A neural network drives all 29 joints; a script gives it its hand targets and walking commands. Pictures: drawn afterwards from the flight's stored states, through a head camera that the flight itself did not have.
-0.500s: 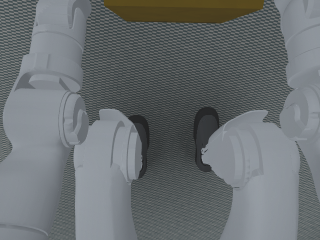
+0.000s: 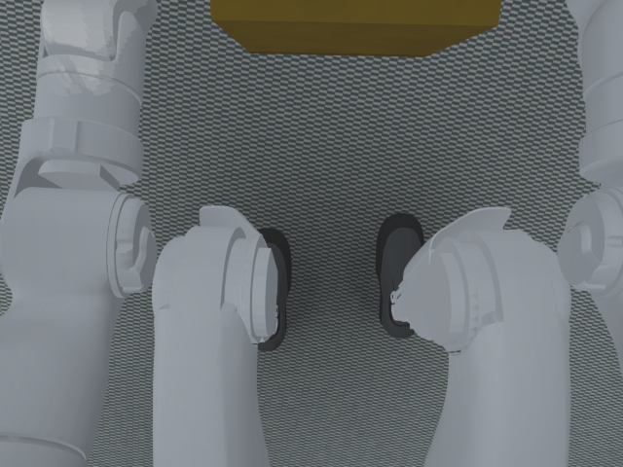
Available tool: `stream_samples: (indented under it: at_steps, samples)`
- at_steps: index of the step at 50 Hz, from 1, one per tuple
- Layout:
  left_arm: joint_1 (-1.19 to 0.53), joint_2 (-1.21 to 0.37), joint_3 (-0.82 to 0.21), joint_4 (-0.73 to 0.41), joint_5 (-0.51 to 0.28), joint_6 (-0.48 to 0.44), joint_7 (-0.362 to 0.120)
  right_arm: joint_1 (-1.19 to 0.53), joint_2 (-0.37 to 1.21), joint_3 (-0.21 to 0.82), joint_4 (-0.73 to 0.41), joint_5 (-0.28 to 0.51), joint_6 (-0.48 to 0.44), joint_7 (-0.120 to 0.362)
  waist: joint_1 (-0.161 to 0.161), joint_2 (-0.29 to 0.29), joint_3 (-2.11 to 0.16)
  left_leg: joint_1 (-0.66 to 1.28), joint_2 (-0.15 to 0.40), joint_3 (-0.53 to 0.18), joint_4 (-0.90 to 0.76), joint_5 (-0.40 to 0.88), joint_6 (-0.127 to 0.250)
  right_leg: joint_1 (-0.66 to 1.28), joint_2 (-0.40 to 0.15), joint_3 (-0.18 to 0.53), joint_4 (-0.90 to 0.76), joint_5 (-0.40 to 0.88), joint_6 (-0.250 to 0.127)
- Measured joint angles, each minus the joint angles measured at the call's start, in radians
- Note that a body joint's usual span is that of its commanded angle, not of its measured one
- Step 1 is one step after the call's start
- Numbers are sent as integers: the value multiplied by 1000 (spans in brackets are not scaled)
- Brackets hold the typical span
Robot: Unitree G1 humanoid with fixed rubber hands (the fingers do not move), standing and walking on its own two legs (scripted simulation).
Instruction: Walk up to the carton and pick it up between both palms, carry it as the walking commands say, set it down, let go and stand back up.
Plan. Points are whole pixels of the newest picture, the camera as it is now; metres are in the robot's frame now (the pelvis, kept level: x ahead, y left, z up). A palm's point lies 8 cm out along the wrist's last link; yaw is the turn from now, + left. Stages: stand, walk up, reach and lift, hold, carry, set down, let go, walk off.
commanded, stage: set down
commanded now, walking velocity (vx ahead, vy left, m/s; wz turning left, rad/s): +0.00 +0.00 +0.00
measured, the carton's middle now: out of the picture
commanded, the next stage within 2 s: let go in 1.14 s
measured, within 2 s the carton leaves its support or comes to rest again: neither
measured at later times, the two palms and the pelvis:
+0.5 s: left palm out of the picture +0.57 +0.20 +0.00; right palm out of the picture +0.57 -0.19 -0.01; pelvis +0.00 +0.00 +0.10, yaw +0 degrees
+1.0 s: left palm out of the picture +0.56 +0.21 +0.16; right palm out of the picture +0.56 -0.21 +0.16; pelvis -0.01 +0.00 +0.23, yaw +1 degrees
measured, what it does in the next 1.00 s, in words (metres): rises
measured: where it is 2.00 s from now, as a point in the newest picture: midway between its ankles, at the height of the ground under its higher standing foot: (332, 302)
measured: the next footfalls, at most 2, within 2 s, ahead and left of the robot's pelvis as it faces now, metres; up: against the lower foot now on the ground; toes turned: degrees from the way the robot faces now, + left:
none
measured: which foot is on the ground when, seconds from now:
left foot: down 0.00-1.00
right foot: down 0.00-1.00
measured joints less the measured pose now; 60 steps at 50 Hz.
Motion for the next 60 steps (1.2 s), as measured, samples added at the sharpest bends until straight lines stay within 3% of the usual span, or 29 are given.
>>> stream_samples:
  at_steps: [10, 37, 44, 51, 56, 60]
  samples:
    - [13, 12, 34, -46, 0, 128, 2, 17, 6, 0, -67, -32, 139, -15, 0, 0, -1, 143, 0, 0, -70, 0, 0, 133, 4, 4, -58, 0, -16]
    - [74, 35, 110, -290, 0, 295, -41, 105, -23, 0, -353, -68, 315, -10, 0, 0, -1, 513, -2, 0, -538, 79, 0, 506, 20, 40, -513, 62, 1]
    - [74, 36, 110, -292, 0, 310, -47, 80, -33, 0, -349, -67, 335, -3, 0, 0, -1, 628, -3, 0, -688, 138, 0, 622, 20, 48, -658, 116, 2]
    - [73, 47, 103, -277, 0, 316, -59, 22, -44, 0, -272, -71, 343, 7, 0, 0, -2, 727, -3, 0, -842, 202, -1, 720, 20, 56, -807, 176, 1]
    - [56, 49, 103, -204, 0, 312, -83, -8, -44, 0, -184, -111, 311, 18, 0, 0, -3, 780, -3, 0, -940, 241, -3, 773, 20, 61, -904, 213, 1]
    - [57, 49, 108, -188, 0, 283, -95, 15, -42, 0, -180, -119, 272, 25, 0, 0, -3, 801, -3, 0, -992, 259, -3, 794, 20, 63, -954, 231, 2]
